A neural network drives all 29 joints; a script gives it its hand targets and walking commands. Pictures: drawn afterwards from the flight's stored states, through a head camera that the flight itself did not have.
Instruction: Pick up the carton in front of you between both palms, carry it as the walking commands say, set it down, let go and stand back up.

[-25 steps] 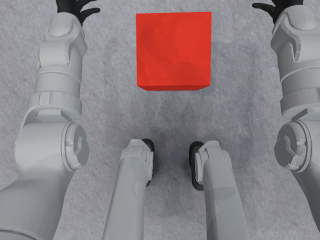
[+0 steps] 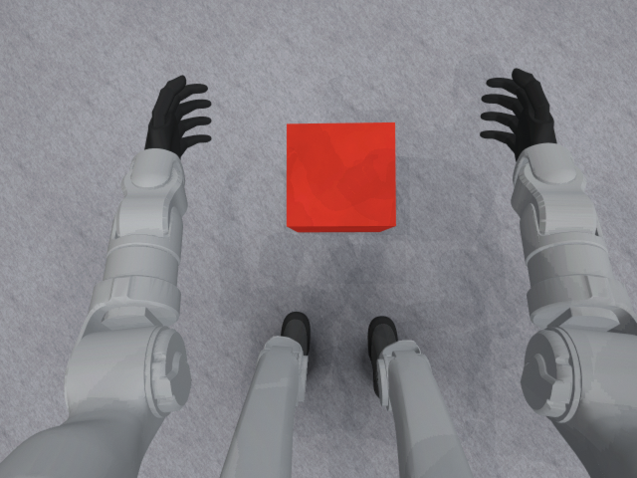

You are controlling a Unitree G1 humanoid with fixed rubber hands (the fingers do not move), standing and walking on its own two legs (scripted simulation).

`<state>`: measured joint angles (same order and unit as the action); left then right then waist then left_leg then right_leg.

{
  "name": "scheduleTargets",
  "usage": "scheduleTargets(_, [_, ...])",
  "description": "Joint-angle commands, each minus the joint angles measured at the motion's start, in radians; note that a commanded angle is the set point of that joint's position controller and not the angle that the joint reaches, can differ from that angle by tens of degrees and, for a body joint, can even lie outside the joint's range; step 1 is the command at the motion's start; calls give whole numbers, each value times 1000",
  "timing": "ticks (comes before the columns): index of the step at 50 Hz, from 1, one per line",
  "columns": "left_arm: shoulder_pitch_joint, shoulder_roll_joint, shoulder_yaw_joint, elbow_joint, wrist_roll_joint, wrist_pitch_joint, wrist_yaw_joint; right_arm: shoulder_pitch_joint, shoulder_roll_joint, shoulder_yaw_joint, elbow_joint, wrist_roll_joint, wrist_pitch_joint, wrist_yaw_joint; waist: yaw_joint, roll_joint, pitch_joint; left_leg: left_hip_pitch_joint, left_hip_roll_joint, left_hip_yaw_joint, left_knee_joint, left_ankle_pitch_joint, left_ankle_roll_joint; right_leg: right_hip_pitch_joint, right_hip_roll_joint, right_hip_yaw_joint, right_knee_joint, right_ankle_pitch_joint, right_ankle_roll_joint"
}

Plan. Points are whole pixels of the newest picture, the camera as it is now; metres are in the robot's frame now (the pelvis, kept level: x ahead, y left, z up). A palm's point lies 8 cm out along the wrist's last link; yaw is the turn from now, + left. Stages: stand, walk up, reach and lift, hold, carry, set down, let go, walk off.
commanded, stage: let go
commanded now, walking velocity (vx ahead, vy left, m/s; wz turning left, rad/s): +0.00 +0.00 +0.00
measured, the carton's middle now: (339, 185) +0.50 +0.01 -0.55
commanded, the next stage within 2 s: stand in 1.14 s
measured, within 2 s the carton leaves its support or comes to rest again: neither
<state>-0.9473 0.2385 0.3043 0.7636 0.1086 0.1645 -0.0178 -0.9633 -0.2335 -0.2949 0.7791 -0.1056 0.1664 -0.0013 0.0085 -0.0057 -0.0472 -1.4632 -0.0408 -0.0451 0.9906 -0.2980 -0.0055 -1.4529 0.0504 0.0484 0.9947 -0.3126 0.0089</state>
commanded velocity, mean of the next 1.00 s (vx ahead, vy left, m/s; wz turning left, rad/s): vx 0.00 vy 0.00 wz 0.00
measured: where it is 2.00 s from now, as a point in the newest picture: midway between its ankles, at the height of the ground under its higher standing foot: (338, 369)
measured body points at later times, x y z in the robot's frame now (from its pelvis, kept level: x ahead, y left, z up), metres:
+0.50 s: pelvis +0.05 +0.00 +0.08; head +0.19 +0.00 +0.51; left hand +0.31 +0.23 -0.01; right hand +0.31 -0.23 -0.01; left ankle +0.05 +0.12 -0.64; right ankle +0.05 -0.12 -0.64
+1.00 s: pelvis +0.07 +0.00 +0.10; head +0.08 +0.00 +0.55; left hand +0.24 +0.23 +0.03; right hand +0.24 -0.23 +0.03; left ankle +0.05 +0.11 -0.64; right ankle +0.05 -0.12 -0.64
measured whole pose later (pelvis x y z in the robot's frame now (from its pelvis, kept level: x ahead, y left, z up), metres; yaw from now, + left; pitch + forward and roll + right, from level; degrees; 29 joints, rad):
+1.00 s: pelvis +0.07 +0.00 +0.10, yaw +0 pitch -5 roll +0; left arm 0.21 0.21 0.05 0.42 0.02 0.15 -0.08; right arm 0.21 -0.21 -0.04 0.42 -0.01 0.14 0.08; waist 0.00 -0.01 0.11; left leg -0.08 -0.03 -0.05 0.45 -0.28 0.00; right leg -0.07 0.03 0.05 0.45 -0.29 -0.01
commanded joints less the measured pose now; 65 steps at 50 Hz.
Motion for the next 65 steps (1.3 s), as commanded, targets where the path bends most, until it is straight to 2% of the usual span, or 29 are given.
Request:
scheduleTargets(1, [-14, 106, -18, -183, 0, -34, -8, -18, -101, 11, -184, -3, -34, 4, 5, 11, -1031, 721, -15, 50, -78, 491, -18, 625, 20, -50, -93, 444, 19])
scheduleTargets(5, [136, 82, -50, -230, -29, -65, -18, 139, -78, 42, -230, 29, -67, 14, 4, 14, -929, 805, -6, 28, -140, 525, -16, 665, 12, -38, -156, 457, 14])
scheduleTargets(13, [496, 39, -95, -208, -61, -133, -29, 497, -47, 84, -218, 56, -138, 33, 1, 7, -725, 923, 9, 1, -247, 529, -11, 765, -4, -18, -271, 451, 13])
scheduleTargets(21, [787, 41, -152, -288, -88, -185, -31, 791, -42, 142, -293, 84, -188, 42, -3, 5, -509, 1056, 13, 8, -382, 410, -11, 979, -16, -8, -397, 381, 13])
scheduleTargets(30, [1068, 48, -211, -379, -106, -183, -38, 1070, -52, 202, -392, 106, -188, 49, -2, 6, -200, 1270, 8, 24, -550, 300, -16, 1222, -13, -25, -562, 295, 14])
scheduleTargets(37, [1120, 60, -236, -424, -110, -120, -52, 1131, -64, 227, -434, 106, -123, 65, -9, -7, 31, 1341, 2, 32, -618, 172, -11, 1279, -17, -29, -638, 175, 7])
scheduleTargets(43, [1117, 67, -231, -434, -98, -54, -59, 1128, -68, 228, -444, 100, -61, 75, -10, -3, 126, 1382, -1, 37, -611, 137, -10, 1285, -25, -32, -645, 126, -1])
scheduleTargets(56, [1126, 66, -229, -447, -91, -31, -53, 1142, -67, 220, -462, 89, -34, 73, -10, 5, 94, 1412, 2, 30, -591, 271, -9, 1363, -10, -26, -614, 272, 0])
scheduleTargets(57, [1101, 95, -225, -501, -70, 22, -25, 1198, -77, 215, -404, 104, -65, 54, -13, 41, 23, 1405, -17, 39, -558, 273, -15, 1411, -13, -20, -584, 341, 0])
scheduleTargets(58, [1210, 134, -228, -279, -68, -110, 15, 1216, -134, 220, -274, 44, -136, 4, -7, 6, 84, 1300, 117, 3, -600, -48, -39, 1202, -123, 34, -638, -56, 27])
scheduleTargets(59, [1228, 138, -235, -271, -58, -156, 34, 1217, -150, 212, -282, 33, -167, -19, -12, -4, 142, 1255, 133, -53, -624, -140, -36, 1154, -117, 65, -648, -149, 23])
scheduleTargets(61, [1193, 101, -246, -240, -58, -214, 37, 1198, -132, 220, -242, 46, -209, -23, -13, 12, 110, 1199, 144, -84, -618, -125, -19, 1165, -117, 85, -608, -53, 12])
scheduleTargets(65, [1191, 112, -256, -176, -73, -255, 27, 1206, -121, 237, -186, 71, -253, -10, -14, -4, -68, 1281, 143, -72, -534, 182, -3, 1225, -130, 110, -540, 263, -15])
